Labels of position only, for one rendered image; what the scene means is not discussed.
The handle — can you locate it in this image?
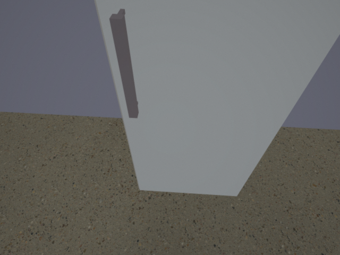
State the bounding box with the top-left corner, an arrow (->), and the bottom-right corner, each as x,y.
109,9 -> 139,118

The fridge door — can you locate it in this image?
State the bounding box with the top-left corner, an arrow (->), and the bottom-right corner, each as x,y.
96,0 -> 340,196

